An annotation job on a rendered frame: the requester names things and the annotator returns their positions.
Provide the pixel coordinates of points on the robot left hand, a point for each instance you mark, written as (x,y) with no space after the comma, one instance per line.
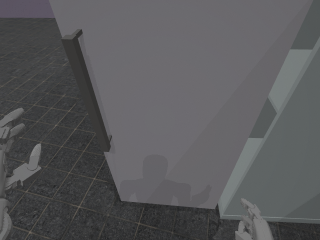
(8,135)

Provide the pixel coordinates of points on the robot right hand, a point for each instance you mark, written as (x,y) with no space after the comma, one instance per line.
(258,227)

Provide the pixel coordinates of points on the robot left forearm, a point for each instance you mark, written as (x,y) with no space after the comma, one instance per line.
(6,225)

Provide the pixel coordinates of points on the handle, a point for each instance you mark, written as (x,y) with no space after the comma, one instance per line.
(79,68)

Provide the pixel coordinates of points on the fridge door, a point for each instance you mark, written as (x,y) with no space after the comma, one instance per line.
(180,85)

